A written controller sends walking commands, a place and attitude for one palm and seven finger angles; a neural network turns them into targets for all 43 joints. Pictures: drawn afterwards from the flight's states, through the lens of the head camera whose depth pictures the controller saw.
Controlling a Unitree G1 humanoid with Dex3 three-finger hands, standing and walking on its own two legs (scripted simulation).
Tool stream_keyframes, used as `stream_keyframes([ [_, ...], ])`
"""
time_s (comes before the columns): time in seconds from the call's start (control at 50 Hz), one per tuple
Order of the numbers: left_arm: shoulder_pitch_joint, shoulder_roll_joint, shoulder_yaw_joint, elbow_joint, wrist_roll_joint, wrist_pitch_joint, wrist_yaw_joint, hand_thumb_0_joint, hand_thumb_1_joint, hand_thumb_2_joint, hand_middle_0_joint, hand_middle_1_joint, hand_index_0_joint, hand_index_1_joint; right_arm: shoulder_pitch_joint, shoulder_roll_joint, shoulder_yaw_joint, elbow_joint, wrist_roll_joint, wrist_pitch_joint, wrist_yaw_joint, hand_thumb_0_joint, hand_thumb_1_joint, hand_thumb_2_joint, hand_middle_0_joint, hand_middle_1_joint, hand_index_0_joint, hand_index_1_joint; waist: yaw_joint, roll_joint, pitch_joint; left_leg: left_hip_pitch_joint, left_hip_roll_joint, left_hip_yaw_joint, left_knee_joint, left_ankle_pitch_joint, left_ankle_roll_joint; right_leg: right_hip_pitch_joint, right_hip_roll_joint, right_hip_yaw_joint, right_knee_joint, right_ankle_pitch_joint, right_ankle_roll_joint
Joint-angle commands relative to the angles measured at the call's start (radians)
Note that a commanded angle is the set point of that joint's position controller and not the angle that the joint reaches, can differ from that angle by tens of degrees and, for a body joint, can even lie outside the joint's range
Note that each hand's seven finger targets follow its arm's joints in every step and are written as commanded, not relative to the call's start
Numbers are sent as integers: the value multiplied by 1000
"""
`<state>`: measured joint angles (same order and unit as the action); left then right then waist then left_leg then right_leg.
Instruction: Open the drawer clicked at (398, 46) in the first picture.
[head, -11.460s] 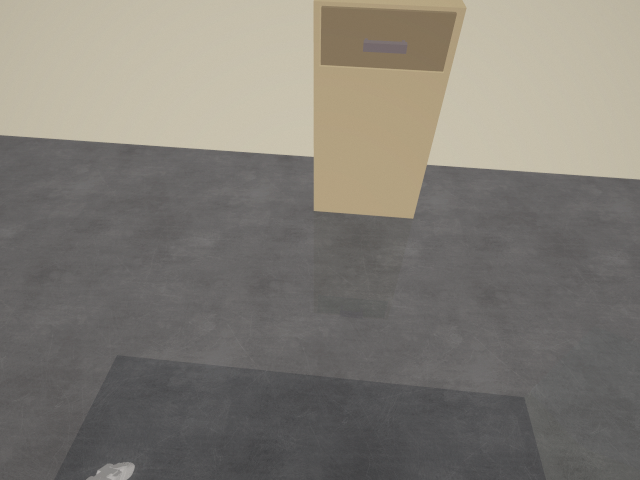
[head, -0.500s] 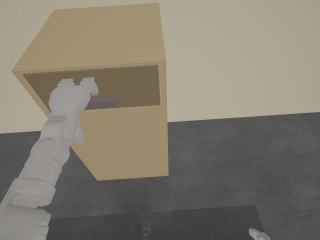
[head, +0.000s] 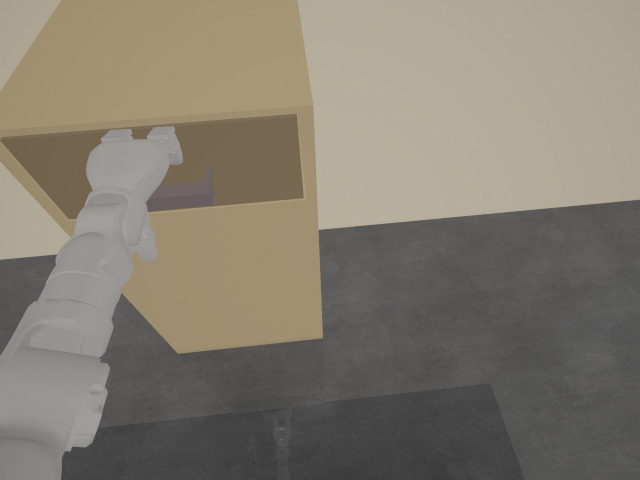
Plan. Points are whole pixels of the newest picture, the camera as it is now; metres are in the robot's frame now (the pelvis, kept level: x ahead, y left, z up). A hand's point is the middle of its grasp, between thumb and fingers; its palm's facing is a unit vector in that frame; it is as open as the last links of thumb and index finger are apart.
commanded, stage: move the hooked fingers above the handle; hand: left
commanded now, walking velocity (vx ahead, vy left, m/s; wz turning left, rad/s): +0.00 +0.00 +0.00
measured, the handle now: (169, 186) +0.53 +0.26 +0.02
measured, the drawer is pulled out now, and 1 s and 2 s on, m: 0.00 0.00 0.00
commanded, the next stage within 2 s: lower the fingers behind the handle in 1.24 s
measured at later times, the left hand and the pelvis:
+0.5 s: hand (158, 183) +0.49 +0.24 +0.08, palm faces -0.03 +0.00 -1.00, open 13.7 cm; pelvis +0.00 +0.00 +0.00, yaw -2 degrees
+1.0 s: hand (156, 180) +0.49 +0.24 +0.08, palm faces -0.03 -0.01 -1.00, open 13.8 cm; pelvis +0.00 +0.01 +0.00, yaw -1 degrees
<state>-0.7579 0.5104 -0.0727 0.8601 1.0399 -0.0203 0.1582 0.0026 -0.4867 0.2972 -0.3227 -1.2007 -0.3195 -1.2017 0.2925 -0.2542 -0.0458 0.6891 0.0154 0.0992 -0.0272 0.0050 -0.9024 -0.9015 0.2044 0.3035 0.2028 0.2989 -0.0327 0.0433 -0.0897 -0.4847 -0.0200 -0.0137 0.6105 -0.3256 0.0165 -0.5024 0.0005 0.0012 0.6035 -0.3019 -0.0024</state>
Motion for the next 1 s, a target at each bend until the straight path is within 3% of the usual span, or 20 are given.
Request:
stream_keyframes([
  [0.0,-482,258,90,-147,-3,-5,38,0,-500,300,-300,-1200,-300,-1200,81,-149,-53,-85,-1,-17,-12,0,-900,-900,200,300,200,300,-29,-13,-407,181,-8,29,-20,442,25,191,31,-14,-29,372,-36],
  [0.04,-512,275,92,-96,-3,-12,31,0,-500,300,-300,-1200,-300,-1200,95,-155,-51,-78,2,-15,-16,0,-900,-900,200,300,200,300,-50,-53,-361,128,-9,27,-21,387,29,179,30,-10,-36,352,-30],
  [0.08,-534,301,102,-60,1,-16,34,0,-500,300,-300,-1200,-300,-1200,106,-159,-47,-74,4,-16,-21,0,-900,-900,200,300,200,300,-54,-36,-331,96,-12,31,-25,342,30,163,29,-6,-40,324,-30],
  [0.12,-591,324,113,-70,15,-32,41,0,-500,300,-300,-1200,-300,-1200,119,-161,-51,-72,0,-19,-24,0,-900,-900,200,300,200,300,-63,-30,-370,94,-12,30,-11,358,32,166,30,0,-31,334,-30],
  [0.18,-600,346,125,-33,24,-41,58,0,-500,300,-300,-1200,-300,-1200,145,-157,-51,-68,-2,-24,-22,0,-900,-900,200,300,200,300,-58,34,-397,88,-13,34,-1,353,29,150,33,2,-20,328,-31],
  [0.34,-514,401,183,5,29,-22,74,0,-500,300,-300,-1200,-300,-1200,170,-167,-58,-73,-6,-21,-15,0,-900,-900,200,300,200,300,-34,3,-474,56,-4,50,10,422,30,220,35,-1,0,418,-25],
  [0.4,-505,352,143,1,18,-13,74,0,-500,300,-300,-1200,-300,-1200,159,-169,-57,-76,1,-21,-13,0,-900,-900,200,300,200,300,-43,-5,-407,48,-3,54,-8,374,32,192,36,-3,-23,373,-23],
  [0.42,-515,384,171,-8,18,-19,74,0,-500,300,-300,-1200,-300,-1200,160,-172,-57,-72,0,-20,-15,0,-900,-900,200,300,200,300,-44,-27,-405,46,0,50,-11,380,33,207,35,-4,-26,377,-25],
  [0.48,-526,385,160,-22,24,-28,71,0,-500,300,-300,-1200,-300,-1200,155,-173,-59,-72,4,-22,-22,0,-900,-900,200,300,200,300,-53,-9,-393,61,-1,50,-17,338,36,181,36,0,-38,331,-22],
  [0.5,-570,362,131,-52,26,-36,70,0,-500,300,-300,-1200,-300,-1200,156,-171,-57,-73,4,-24,-23,0,-900,-900,200,300,200,300,-66,-3,-392,73,-1,46,-19,335,36,168,35,0,-38,322,-22],
  [0.54,-580,345,126,-94,21,-55,72,0,-500,300,-300,-1200,-300,-1200,158,-166,-62,-70,1,-29,-23,0,-900,-900,200,300,200,300,-62,33,-426,119,1,38,-13,376,36,162,37,-1,-35,331,-26],
  [0.6,-604,294,94,-98,16,-58,78,0,-500,300,-300,-1200,-300,-1200,161,-160,-64,-61,-2,-32,-20,0,-900,-900,200,300,200,300,-73,60,-414,167,5,27,-8,385,31,105,42,-13,-35,292,-29],
  [0.68,-561,346,136,-9,19,-27,86,0,-500,300,-300,-1200,-300,-1200,154,-164,-53,-54,0,-27,-19,0,-900,-900,200,300,200,300,-61,20,-371,114,2,26,-16,366,27,113,40,-20,-32,287,-31],
  [0.72,-584,302,96,15,17,-8,83,0,-500,300,-300,-1200,-300,-1200,149,-165,-47,-59,2,-27,-15,0,-900,-900,200,300,200,300,-73,13,-342,101,2,27,-23,342,26,99,39,-23,-40,263,-32],
  [0.76,-594,288,78,15,24,4,80,0,-500,300,-300,-1200,-300,-1200,146,-165,-48,-62,2,-29,-12,0,-900,-900,200,300,200,300,-70,42,-355,119,3,26,-19,347,24,83,40,-24,-33,260,-33],
  [0.78,-587,311,96,37,27,10,76,0,-500,300,-300,-1200,-300,-1200,149,-168,-47,-64,1,-29,-14,0,-900,-900,200,300,200,300,-69,23,-351,113,5,25,-18,345,25,88,40,-23,-33,261,-33],
  [0.82,-614,325,105,-4,23,-5,63,0,-500,300,-300,-1200,-300,-1200,157,-170,-50,-69,-2,-28,-17,0,-900,-900,200,300,200,300,-68,11,-415,135,5,22,-6,397,27,124,39,-19,-25,305,-32],
  [0.84,-611,297,84,-21,22,-11,57,0,-500,300,-300,-1200,-300,-1200,157,-165,-52,-76,-2,-28,-16,0,-900,-900,200,300,200,300,-69,30,-442,157,6,22,0,426,26,121,39,-17,-19,322,-30],
  [0.88,-597,263,71,-42,14,-23,50,0,-500,300,-300,-1200,-300,-1200,159,-162,-56,-75,-6,-27,-14,0,-900,-900,200,300,200,300,-67,41,-442,194,11,16,11,486,24,99,42,-22,-16,338,-30],
  [0.98,-576,260,86,-80,7,-43,55,0,-500,300,-300,-1200,-300,-1200,160,-162,-61,-69,-9,-21,-9,0,-900,-900,200,300,200,300,-64,25,-424,199,17,8,20,534,23,86,46,-25,-14,348,-28],
])
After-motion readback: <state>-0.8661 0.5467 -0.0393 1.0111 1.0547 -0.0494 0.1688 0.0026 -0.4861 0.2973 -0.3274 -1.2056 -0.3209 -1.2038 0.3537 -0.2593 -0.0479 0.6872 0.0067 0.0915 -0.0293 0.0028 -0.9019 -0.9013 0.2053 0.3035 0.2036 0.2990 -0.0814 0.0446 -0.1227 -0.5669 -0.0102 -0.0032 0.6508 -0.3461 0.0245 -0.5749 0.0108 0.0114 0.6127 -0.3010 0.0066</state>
